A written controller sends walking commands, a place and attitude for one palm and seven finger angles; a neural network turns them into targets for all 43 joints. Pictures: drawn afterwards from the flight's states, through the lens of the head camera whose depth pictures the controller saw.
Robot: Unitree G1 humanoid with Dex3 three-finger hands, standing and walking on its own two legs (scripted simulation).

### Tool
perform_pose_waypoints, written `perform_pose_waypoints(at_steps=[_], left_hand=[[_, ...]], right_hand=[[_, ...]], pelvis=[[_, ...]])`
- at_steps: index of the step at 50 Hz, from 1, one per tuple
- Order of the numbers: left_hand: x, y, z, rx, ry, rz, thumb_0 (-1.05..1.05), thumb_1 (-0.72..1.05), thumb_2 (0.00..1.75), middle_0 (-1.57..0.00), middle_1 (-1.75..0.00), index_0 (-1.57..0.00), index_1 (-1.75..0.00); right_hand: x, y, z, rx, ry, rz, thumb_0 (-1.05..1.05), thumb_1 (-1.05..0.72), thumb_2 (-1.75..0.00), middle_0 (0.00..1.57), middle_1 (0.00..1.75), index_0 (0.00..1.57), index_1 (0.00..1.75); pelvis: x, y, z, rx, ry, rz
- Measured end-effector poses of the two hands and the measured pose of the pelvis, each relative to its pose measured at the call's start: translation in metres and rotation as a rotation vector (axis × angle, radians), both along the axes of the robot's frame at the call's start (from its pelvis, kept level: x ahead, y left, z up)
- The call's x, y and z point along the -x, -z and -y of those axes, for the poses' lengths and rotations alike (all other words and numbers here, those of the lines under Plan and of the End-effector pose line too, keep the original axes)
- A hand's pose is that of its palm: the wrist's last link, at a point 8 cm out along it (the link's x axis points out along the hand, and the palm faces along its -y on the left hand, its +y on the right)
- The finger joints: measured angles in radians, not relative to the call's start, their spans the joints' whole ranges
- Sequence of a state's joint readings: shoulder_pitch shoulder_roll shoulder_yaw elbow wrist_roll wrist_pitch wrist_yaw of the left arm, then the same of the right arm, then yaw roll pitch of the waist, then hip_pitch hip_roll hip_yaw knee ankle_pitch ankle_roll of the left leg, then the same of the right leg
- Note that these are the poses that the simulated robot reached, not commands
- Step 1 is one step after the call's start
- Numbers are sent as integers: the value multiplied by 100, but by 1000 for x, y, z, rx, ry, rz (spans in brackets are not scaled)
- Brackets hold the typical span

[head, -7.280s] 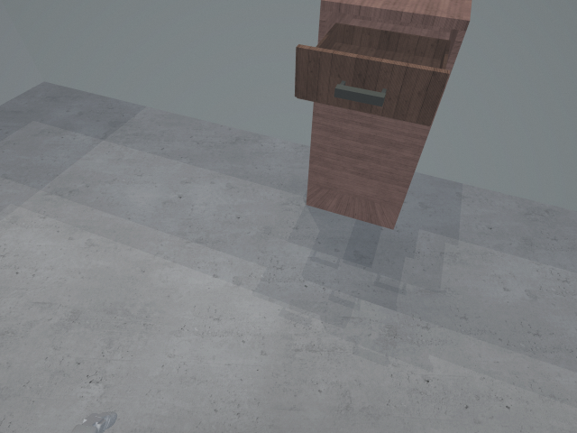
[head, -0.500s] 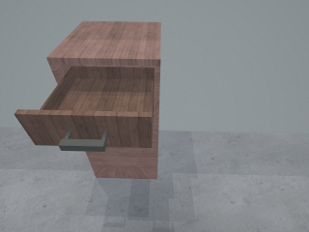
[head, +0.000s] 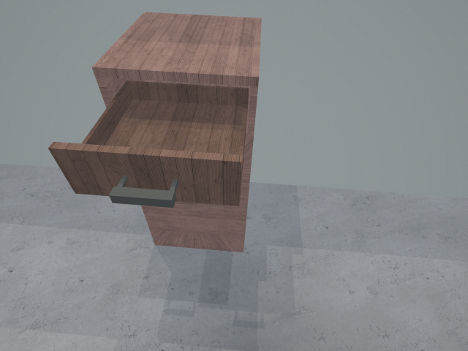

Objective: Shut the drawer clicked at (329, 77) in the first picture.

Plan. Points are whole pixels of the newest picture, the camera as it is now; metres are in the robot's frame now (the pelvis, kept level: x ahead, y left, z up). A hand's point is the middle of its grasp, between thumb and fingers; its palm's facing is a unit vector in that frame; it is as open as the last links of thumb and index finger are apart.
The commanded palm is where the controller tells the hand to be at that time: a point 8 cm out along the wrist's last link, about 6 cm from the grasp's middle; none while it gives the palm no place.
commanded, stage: come to a stop and stand still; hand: left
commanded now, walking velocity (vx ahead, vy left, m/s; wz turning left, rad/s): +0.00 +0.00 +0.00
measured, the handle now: (146, 189) +0.41 +0.21 +0.03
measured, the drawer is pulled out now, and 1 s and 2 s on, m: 0.28 0.28 0.28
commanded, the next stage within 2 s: look again from close up in 0.06 s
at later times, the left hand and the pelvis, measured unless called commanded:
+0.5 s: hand out of the picture +0.01 +0.15 -0.17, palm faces +0.02 -0.98 -0.17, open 7.4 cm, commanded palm none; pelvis +0.02 -0.01 +0.01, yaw +0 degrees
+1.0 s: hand out of the picture +0.04 +0.16 -0.18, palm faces +0.06 -0.99 -0.16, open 7.4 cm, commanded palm none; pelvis +0.05 +0.00 +0.00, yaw +1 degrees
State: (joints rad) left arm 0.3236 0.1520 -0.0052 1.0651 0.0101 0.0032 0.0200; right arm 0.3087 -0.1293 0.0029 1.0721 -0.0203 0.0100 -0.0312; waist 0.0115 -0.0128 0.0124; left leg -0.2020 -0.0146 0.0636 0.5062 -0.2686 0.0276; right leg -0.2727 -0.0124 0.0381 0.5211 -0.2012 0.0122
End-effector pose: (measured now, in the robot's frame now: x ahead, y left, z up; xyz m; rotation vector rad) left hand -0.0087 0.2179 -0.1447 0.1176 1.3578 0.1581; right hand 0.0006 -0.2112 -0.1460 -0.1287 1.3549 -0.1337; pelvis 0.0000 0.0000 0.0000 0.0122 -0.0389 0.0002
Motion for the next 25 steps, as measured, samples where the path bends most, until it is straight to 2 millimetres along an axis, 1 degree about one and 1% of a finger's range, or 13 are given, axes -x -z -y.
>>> perform_pose_waypoints(at_steps=[6, 13, 19, 25], left_hand=[[-1, -3, 7, 0, 18, -4, 1, 91, 90, -20, -30, -20, -29], [-2, -4, 13, 3, 13, -21, 1, 91, 90, -20, -30, -20, -29], [-7, -4, 17, 7, 14, -36, 1, 91, 90, -20, -30, -19, -29], [-15, -4, 18, 5, 17, -41, 1, 91, 90, -20, -30, -20, -29]], right_hand=[[0, -1, 7, -11, 2, 10, 2, -93, -89, 20, 30, 20, 30], [7, -2, 13, -8, 3, -34, 1, -92, -89, 20, 30, 20, 30], [11, -2, 11, -14, 9, -72, 1, -91, -90, 20, 30, 20, 30], [6, -2, 7, -25, 14, -81, 1, -91, -90, 20, 30, 20, 30]], pelvis=[[2, -2, 4, 1, -2, -5], [-3, -4, 10, 3, -6, -19], [-11, -5, 12, 4, -6, -23], [-19, -5, 14, 4, -6, -21]])
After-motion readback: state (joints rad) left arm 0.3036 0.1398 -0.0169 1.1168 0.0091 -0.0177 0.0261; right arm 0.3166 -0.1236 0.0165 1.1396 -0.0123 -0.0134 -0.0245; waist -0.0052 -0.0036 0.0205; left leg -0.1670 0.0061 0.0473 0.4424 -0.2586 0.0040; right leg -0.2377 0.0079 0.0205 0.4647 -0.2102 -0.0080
